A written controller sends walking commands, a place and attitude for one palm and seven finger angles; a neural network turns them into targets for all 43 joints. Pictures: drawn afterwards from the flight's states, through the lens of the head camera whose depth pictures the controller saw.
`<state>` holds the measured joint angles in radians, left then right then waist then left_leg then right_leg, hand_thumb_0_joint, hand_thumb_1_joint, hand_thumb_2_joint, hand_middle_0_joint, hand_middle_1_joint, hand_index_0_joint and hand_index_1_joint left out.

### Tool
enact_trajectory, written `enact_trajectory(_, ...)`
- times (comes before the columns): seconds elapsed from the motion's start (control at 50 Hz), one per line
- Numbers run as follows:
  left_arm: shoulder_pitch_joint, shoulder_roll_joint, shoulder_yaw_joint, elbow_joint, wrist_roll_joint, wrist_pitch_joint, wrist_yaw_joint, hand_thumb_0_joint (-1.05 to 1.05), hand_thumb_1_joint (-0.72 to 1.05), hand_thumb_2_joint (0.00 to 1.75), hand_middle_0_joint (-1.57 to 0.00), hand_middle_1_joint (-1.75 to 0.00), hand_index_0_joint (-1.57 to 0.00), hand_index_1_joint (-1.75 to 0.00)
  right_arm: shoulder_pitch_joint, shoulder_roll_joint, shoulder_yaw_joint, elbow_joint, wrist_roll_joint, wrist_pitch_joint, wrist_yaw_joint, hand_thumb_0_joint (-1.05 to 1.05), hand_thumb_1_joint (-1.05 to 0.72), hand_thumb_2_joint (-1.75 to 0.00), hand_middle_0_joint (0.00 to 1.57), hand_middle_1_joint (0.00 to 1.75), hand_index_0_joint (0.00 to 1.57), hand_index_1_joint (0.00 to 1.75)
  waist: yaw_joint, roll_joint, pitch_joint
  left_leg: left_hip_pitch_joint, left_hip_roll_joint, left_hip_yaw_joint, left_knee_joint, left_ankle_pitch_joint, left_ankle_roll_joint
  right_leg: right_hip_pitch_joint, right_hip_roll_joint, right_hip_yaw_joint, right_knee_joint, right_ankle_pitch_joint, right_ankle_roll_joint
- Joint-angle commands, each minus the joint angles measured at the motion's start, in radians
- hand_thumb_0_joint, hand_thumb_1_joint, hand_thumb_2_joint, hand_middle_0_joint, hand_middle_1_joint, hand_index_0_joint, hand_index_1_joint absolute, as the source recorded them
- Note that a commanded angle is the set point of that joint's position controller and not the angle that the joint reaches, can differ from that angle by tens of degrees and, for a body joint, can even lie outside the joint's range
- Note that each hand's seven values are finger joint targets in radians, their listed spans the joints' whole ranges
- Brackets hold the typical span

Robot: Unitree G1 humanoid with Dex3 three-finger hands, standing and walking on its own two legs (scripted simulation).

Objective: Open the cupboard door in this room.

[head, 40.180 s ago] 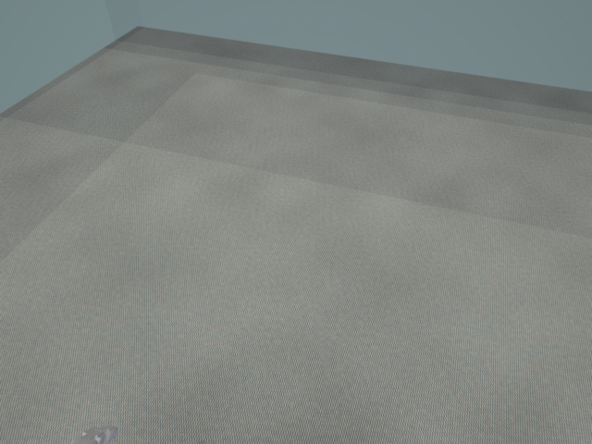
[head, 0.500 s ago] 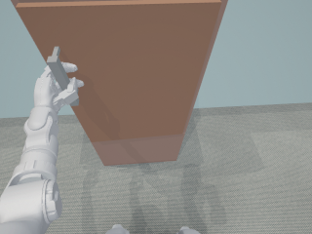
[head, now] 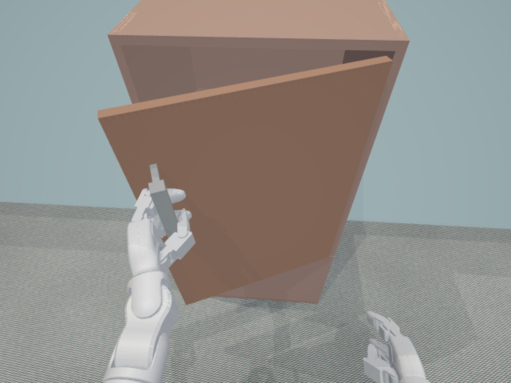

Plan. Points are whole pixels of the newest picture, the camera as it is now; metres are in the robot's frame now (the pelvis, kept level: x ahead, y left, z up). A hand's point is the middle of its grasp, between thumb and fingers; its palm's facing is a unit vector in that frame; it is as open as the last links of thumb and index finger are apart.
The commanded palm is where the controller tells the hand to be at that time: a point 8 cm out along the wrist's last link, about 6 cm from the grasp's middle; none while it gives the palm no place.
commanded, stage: pull the door open along its arc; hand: left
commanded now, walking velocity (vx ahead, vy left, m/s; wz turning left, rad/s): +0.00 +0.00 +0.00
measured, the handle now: (167, 211) +0.35 +0.17 +0.09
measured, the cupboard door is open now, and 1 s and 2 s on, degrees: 24 39 40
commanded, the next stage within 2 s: open thumb and fingers to let go in 0.34 s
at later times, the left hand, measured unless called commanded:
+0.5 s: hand (222, 287) +0.23 +0.07 +0.09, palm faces +0.33 -0.94 +0.00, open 5.8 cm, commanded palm +0.19 +0.11 +0.09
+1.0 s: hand (210, 286) +0.23 +0.08 +0.09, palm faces +0.35 -0.93 +0.00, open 13.1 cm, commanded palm +0.18 +0.10 +0.09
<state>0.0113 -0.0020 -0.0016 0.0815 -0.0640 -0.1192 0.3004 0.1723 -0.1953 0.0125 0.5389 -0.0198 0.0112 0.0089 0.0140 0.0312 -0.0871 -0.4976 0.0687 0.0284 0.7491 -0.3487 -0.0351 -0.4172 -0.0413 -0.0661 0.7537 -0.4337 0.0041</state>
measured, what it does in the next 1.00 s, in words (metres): stands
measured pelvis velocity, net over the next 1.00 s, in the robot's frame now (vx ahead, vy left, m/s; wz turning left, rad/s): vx -0.01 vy -0.01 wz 0.03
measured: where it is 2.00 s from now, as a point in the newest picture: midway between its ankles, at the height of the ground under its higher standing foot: outside the picture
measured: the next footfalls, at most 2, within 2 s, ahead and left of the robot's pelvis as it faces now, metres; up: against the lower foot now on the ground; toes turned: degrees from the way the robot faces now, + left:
none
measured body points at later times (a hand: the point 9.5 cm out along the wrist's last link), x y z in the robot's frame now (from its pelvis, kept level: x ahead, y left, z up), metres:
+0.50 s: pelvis +0.00 -0.02 +0.00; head +0.00 -0.05 +0.45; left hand +0.21 +0.11 +0.09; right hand +0.19 -0.23 -0.09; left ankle +0.02 +0.14 -0.71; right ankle -0.03 -0.12 -0.71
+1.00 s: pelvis -0.01 -0.01 +0.00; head -0.02 -0.03 +0.45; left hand +0.21 +0.13 +0.09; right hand +0.19 -0.21 -0.09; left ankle +0.02 +0.14 -0.71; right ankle -0.03 -0.12 -0.71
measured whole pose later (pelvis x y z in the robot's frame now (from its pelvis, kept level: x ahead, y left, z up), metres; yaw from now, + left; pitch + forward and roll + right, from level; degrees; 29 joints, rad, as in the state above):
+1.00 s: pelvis -0.01 -0.01 +0.00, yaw +2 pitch +2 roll +0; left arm 0.33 -0.04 -0.27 -0.20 0.06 -0.09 0.48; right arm 0.19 -0.19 0.02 0.52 -0.05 0.02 0.01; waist 0.01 0.05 -0.06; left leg -0.46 0.07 -0.02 0.78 -0.35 -0.05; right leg -0.36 -0.04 -0.11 0.79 -0.46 -0.01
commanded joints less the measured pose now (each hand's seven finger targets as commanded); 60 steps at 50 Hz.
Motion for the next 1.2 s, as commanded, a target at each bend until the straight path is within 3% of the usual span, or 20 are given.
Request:
enact_trajectory(0.0,-0.092,-0.011,-0.061,-0.32,0.05,-0.031,0.088,0.0,0.9,0.9,-0.4,-1.35,-0.4,-1.35,-0.053,-0.099,-0.032,-0.144,-0.012,-0.016,-0.016,0.0,-0.9,-0.9,0.2,0.3,0.2,0.3,-0.014,-0.082,-0.175,0.193,-0.054,0.004,-0.074,0.259,0.045,0.073,0.047,-0.008,-0.123,0.402,-0.011)
enact_trajectory(0.02,-0.084,-0.03,-0.094,-0.354,0.06,-0.028,0.098,0.0,0.9,0.9,-0.4,-1.35,-0.4,-1.35,-0.061,-0.096,-0.03,-0.15,-0.014,-0.013,-0.015,0.0,-0.9,-0.9,0.2,0.3,0.2,0.3,-0.019,-0.074,-0.162,0.194,-0.054,0.002,-0.08,0.255,0.043,0.068,0.043,-0.009,-0.124,0.397,-0.011)
enact_trajectory(0.06,0.0,-0.054,-0.124,-0.417,0.08,-0.02,0.119,0.0,0.9,0.9,-0.4,-1.35,-0.4,-1.35,-0.07,-0.085,-0.029,-0.165,-0.022,-0.008,-0.014,0.0,-0.9,-0.9,0.2,0.3,0.2,0.3,-0.005,-0.048,-0.181,0.208,-0.056,0.003,-0.076,0.283,0.043,0.089,0.041,-0.01,-0.115,0.432,-0.015)
enact_trajectory(0.22,0.269,-0.138,-0.29,-0.565,0.158,-0.014,0.175,0.0,0.9,0.9,-0.4,-1.35,-0.4,-1.35,-0.099,-0.075,-0.029,-0.202,-0.031,-0.004,0.009,0.0,-0.9,-0.9,0.2,0.3,0.2,0.3,-0.011,-0.103,-0.135,0.19,-0.06,-0.013,-0.034,0.293,0.055,0.089,0.027,0.005,-0.114,0.474,-0.015)
enact_trajectory(0.28,0.381,-0.148,-0.305,-0.61,0.132,-0.023,0.166,0.0,0.9,0.9,-0.4,-1.35,-0.4,-1.35,-0.114,-0.067,-0.023,-0.212,-0.025,-0.015,0.014,0.0,-0.9,-0.9,0.2,0.3,0.2,0.3,0.004,-0.073,-0.122,0.184,-0.066,-0.01,-0.025,0.263,0.055,0.091,0.026,0.007,-0.125,0.451,-0.016)
enact_trajectory(0.32,0.448,-0.143,-0.301,-0.624,0.119,-0.024,0.158,0.0,0.9,0.9,-0.4,-1.35,-0.4,-1.35,-0.122,-0.067,-0.021,-0.214,-0.023,-0.019,0.016,0.0,-0.9,-0.9,0.2,0.3,0.2,0.3,0.009,-0.092,-0.099,0.175,-0.066,-0.012,-0.025,0.249,0.055,0.087,0.026,0.007,-0.134,0.431,-0.016)
enact_trajectory(0.4,0.285,-0.105,-0.248,-0.576,0.122,-0.03,0.194,0.0,0.9,0.9,-0.4,-1.35,-0.4,-1.35,-0.125,-0.071,-0.016,-0.195,-0.035,-0.025,0.0,0.0,-0.9,-0.9,0.2,0.3,0.2,0.3,-0.002,-0.112,-0.045,0.152,-0.076,-0.023,-0.01,0.19,0.056,0.036,0.022,0.029,-0.164,0.327,-0.01)
enact_trajectory(0.42,0.176,-0.088,-0.225,-0.547,0.12,-0.032,0.207,0.0,0.9,0.9,-0.4,-1.35,-0.4,-1.35,-0.133,-0.073,-0.014,-0.18,-0.038,-0.023,-0.008,0.0,-0.9,-0.9,0.2,0.3,0.2,0.3,-0.016,-0.115,-0.025,0.144,-0.078,-0.025,-0.007,0.165,0.055,0.007,0.017,0.036,-0.173,0.281,-0.008)
enact_trajectory(0.46,0.18,-0.1,-0.218,-0.504,0.118,-0.037,0.211,0.0,0.76,0.84,-0.39,-1.34,-0.39,-1.34,-0.134,-0.069,-0.016,-0.173,-0.042,-0.026,-0.018,0.0,-0.9,-0.9,0.2,0.3,0.2,0.3,-0.001,-0.141,-0.061,0.153,-0.083,-0.025,-0.009,0.159,0.056,0.021,0.01,0.052,-0.188,0.259,-0.004)
enact_trajectory(0.52,0.21,-0.107,-0.228,-0.494,0.119,-0.04,0.195,0.0,0.55,0.75,-0.38,-1.31,-0.38,-1.31,-0.123,-0.067,-0.021,-0.175,-0.037,-0.027,-0.018,0.0,-0.9,-0.9,0.2,0.3,0.2,0.3,0.01,-0.118,-0.097,0.171,-0.078,-0.018,-0.024,0.194,0.057,0.053,0.01,0.046,-0.177,0.317,-0.008)
enact_trajectory(0.64,0.19,-0.114,-0.253,-0.515,0.133,-0.045,0.175,0.0,0.13,0.57,-0.35,-1.27,-0.35,-1.27,-0.108,-0.069,-0.023,-0.181,-0.035,-0.027,-0.012,0.0,-0.9,-0.9,0.2,0.3,0.2,0.3,0.003,-0.09,-0.108,0.178,-0.072,-0.018,-0.034,0.221,0.057,0.066,0.013,0.034,-0.15,0.375,-0.011)
enact_trajectory(0.7,0.223,-0.124,-0.264,-0.498,0.138,-0.043,0.175,0.0,-0.08,0.48,-0.33,-1.24,-0.33,-1.24,-0.107,-0.073,-0.024,-0.185,-0.033,-0.027,-0.008,0.0,-0.9,-0.9,0.2,0.3,0.2,0.3,0.001,-0.108,-0.089,0.174,-0.068,-0.021,-0.033,0.218,0.058,0.058,0.017,0.026,-0.15,0.359,-0.014)
enact_trajectory(0.74,0.182,-0.144,-0.291,-0.507,0.141,-0.045,0.175,0.0,-0.22,0.42,-0.32,-1.23,-0.32,-1.23,-0.109,-0.074,-0.023,-0.187,-0.032,-0.031,-0.005,0.0,-0.9,-0.9,0.2,0.3,0.2,0.3,-0.011,-0.104,-0.082,0.173,-0.068,-0.025,-0.033,0.193,0.058,0.033,0.018,0.021,-0.15,0.313,-0.014)
enact_trajectory(0.82,0.191,-0.141,-0.293,-0.513,0.139,-0.048,0.178,0.0,-0.5,0.3,-0.3,-1.2,-0.3,-1.2,-0.111,-0.075,-0.025,-0.188,-0.031,-0.041,-0.006,0.0,-0.9,-0.9,0.2,0.3,0.2,0.3,-0.006,-0.105,-0.091,0.175,-0.066,-0.027,-0.033,0.186,0.058,0.03,0.02,0.018,-0.148,0.291,-0.017)
enact_trajectory(0.86,0.183,-0.16,-0.316,-0.521,0.143,-0.046,0.179,0.0,-0.5,0.3,-0.3,-1.2,-0.3,-1.2,-0.113,-0.074,-0.022,-0.191,-0.029,-0.043,-0.002,0.0,-0.9,-0.9,0.2,0.3,0.2,0.3,-0.008,-0.09,-0.093,0.174,-0.068,-0.028,-0.03,0.185,0.059,0.022,0.023,0.014,-0.14,0.285,-0.02)
enact_trajectory(1.02,0.132,-0.202,-0.352,-0.499,0.154,-0.018,0.208,0.0,-0.5,0.3,-0.23,-0.8,-0.23,-0.8,-0.129,-0.072,-0.019,-0.186,-0.025,-0.049,0.004,0.0,-0.9,-0.9,0.2,0.3,0.2,0.3,-0.007,-0.063,-0.089,0.173,-0.062,-0.043,-0.044,0.15,0.054,-0.001,0.033,-0.01,-0.13,0.214,-0.028)
enact_trajectory(1.04,0.131,-0.19,-0.339,-0.488,0.152,-0.014,0.212,0.0,-0.5,0.3,-0.22,-0.75,-0.22,-0.75,-0.13,-0.073,-0.019,-0.184,-0.025,-0.046,0.004,0.0,-0.9,-0.9,0.2,0.3,0.2,0.3,-0.007,-0.087,-0.086,0.17,-0.061,-0.044,-0.046,0.14,0.053,0.0,0.034,-0.012,-0.136,0.196,-0.028)
enact_trajectory(1.06,0.106,-0.2,-0.347,-0.487,0.154,-0.011,0.215,0.0,-0.5,0.3,-0.22,-0.7,-0.22,-0.7,-0.14,-0.072,-0.017,-0.182,-0.025,-0.043,0.005,0.0,-0.9,-0.9,0.2,0.3,0.2,0.3,-0.009,-0.065,-0.075,0.171,-0.062,-0.043,-0.046,0.133,0.052,-0.009,0.033,-0.009,-0.141,0.181,-0.029)
enact_trajectory(1.14,0.051,-0.198,-0.336,-0.452,0.153,0.005,0.231,0.0,-0.5,0.3,-0.18,-0.5,-0.18,-0.5,-0.152,-0.071,-0.016,-0.169,-0.026,-0.038,0.0,0.0,-0.9,-0.9,0.2,0.3,0.2,0.3,-0.01,-0.082,-0.077,0.179,-0.061,-0.046,-0.054,0.114,0.051,-0.013,0.033,-0.01,-0.156,0.144,-0.029)
enact_trajectory(1.18,0.035,-0.217,-0.349,-0.444,0.157,0.015,0.238,0.0,-0.5,0.3,-0.17,-0.4,-0.17,-0.4,-0.158,-0.067,-0.015,-0.167,-0.025,-0.036,0.003,0.0,-0.9,-0.9,0.2,0.3,0.2,0.3,-0.008,-0.058,-0.086,0.182,-0.062,-0.046,-0.057,0.109,0.049,-0.013,0.035,-0.015,-0.152,0.133,-0.033)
